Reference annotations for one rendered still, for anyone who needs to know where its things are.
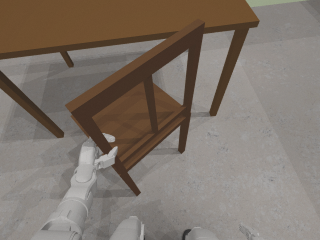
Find chair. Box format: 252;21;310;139
65;19;205;196

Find table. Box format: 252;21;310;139
0;0;260;138

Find robot left shin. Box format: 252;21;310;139
129;216;139;220

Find left robot forearm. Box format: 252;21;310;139
30;164;97;240

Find right robot thigh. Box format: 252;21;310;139
185;228;219;240

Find left robot upper arm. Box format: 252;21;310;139
32;230;82;240

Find robot left hand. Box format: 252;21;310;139
78;133;118;170

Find robot right hand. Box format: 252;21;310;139
239;224;264;240

